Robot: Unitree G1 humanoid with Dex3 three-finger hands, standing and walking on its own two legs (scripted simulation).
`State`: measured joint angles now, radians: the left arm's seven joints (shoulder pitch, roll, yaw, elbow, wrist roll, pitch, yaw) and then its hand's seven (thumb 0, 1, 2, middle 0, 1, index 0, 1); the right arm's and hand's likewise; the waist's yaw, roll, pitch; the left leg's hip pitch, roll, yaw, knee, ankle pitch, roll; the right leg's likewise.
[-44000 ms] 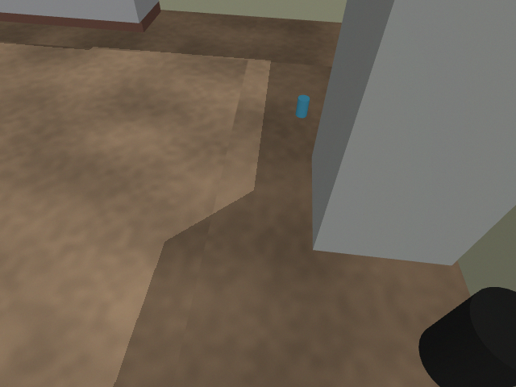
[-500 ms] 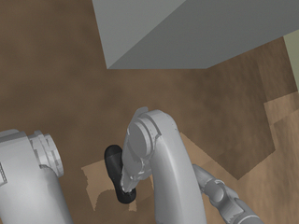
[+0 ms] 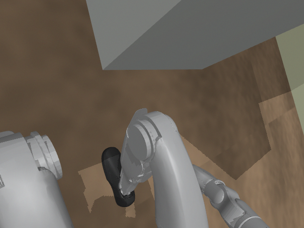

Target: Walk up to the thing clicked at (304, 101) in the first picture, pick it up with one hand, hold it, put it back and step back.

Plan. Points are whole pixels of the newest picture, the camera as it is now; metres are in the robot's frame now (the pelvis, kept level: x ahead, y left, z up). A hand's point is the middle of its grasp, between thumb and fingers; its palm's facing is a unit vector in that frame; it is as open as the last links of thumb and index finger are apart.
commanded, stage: open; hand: left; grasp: from the side
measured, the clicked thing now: out of the picture +0.43 +0.32 -0.21
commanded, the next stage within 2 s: withdraw in 0.26 s
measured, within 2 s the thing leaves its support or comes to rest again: neither
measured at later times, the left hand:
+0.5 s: hand out of the picture +0.43 +0.33 -0.17, palm faces +0.51 -0.86 +0.01, open 16.9 cm
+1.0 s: hand out of the picture +0.36 +0.39 -0.08, palm faces +0.40 -0.90 -0.17, open 17.5 cm
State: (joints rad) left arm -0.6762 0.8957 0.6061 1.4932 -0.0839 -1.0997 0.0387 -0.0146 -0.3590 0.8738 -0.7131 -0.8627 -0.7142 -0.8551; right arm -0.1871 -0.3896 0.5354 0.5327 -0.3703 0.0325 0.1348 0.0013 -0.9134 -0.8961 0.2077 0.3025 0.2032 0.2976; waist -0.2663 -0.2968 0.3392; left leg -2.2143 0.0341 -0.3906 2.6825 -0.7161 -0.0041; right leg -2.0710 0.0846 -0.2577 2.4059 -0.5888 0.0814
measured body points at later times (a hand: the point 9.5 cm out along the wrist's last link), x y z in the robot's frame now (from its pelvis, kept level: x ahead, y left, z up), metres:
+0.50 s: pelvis +0.00 +0.00 +0.00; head +0.22 +0.20 +0.33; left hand +0.39 +0.37 -0.17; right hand +0.18 -0.24 -0.02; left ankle +0.08 +0.12 -0.25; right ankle +0.15 -0.12 -0.24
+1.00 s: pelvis +0.00 +0.00 +0.04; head +0.18 +0.17 +0.41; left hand +0.34 +0.44 -0.07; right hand +0.20 -0.23 -0.02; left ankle +0.08 +0.12 -0.25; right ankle +0.15 -0.12 -0.24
